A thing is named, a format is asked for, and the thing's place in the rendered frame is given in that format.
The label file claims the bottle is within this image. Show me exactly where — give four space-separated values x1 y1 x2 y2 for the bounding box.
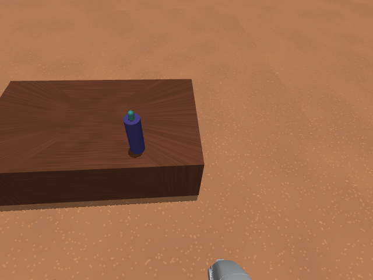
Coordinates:
123 110 145 154

